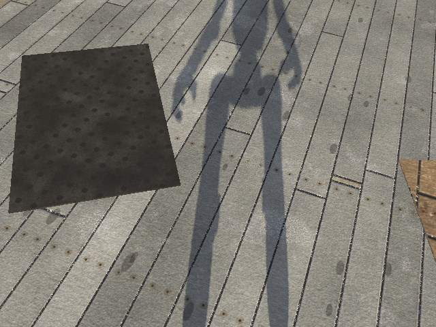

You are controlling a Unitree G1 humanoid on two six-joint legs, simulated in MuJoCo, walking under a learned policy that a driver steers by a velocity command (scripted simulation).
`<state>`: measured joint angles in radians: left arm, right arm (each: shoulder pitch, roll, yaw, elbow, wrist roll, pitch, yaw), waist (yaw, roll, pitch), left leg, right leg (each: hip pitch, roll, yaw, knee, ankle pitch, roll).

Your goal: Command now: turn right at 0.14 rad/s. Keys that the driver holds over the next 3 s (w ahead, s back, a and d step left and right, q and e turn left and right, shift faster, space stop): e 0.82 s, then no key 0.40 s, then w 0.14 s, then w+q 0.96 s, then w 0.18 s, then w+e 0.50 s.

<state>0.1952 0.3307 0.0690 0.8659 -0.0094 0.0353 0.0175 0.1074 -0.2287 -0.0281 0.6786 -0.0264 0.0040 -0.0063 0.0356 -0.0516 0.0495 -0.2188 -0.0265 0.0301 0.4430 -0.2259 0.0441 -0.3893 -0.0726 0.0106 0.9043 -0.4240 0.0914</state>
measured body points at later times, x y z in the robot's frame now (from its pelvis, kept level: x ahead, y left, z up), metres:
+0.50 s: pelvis -0.02 -0.04 +0.01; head +0.01 -0.09 +0.45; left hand +0.16 +0.21 -0.08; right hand +0.06 -0.37 -0.11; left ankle +0.01 +0.12 -0.65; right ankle -0.05 -0.12 -0.74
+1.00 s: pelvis +0.01 -0.01 +0.00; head +0.05 -0.01 +0.45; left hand +0.29 +0.18 -0.11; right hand -0.03 -0.32 -0.10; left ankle +0.07 +0.09 -0.74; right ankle -0.10 -0.11 -0.66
